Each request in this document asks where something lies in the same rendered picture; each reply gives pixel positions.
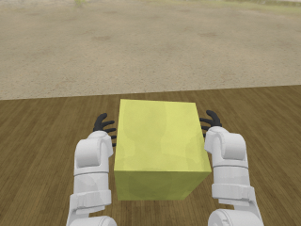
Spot robot right hand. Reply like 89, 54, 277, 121
199, 110, 222, 142

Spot right robot upper arm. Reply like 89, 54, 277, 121
208, 208, 263, 226

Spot robot left forearm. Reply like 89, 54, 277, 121
66, 130, 114, 226

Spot left robot upper arm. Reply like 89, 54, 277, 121
70, 216, 118, 226

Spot robot right forearm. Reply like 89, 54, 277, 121
204, 126, 264, 226

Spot robot left hand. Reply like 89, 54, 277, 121
92, 113, 117, 147

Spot carton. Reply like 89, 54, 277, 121
114, 99, 212, 201

